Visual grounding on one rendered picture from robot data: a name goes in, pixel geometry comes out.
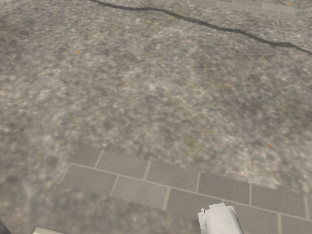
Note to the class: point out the robot right thigh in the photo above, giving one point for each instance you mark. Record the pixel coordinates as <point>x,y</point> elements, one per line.
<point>219,219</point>

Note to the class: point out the right robot shin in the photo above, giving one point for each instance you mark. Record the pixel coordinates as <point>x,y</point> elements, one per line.
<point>231,207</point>

